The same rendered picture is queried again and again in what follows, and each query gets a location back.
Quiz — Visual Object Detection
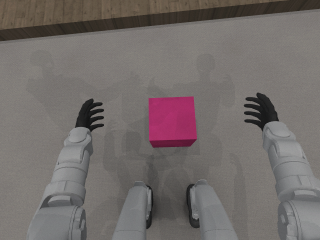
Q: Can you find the right robot foot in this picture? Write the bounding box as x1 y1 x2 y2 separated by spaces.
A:
186 184 200 228

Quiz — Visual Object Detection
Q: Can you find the carton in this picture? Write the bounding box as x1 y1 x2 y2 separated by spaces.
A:
148 96 197 148

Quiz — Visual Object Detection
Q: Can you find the right robot upper arm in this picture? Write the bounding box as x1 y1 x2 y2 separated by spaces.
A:
277 199 320 240

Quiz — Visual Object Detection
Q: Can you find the left robot hand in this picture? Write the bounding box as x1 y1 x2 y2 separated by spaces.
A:
75 98 104 132

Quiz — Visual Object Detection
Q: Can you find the robot right forearm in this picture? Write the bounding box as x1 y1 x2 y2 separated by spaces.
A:
262 121 320 202

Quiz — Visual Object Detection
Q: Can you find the left robot foot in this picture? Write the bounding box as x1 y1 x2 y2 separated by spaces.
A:
146 185 153 229

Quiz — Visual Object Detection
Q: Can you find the left robot upper arm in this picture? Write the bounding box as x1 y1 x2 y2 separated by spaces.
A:
28 205 87 240

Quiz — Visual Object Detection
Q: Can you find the right robot hand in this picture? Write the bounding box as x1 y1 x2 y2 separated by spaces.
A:
244 92 279 131

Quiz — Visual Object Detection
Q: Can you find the robot foot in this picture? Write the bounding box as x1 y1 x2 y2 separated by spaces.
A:
146 185 153 229
186 184 200 228

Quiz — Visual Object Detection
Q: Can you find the robot left forearm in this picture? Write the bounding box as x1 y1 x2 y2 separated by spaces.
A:
26 127 94 240

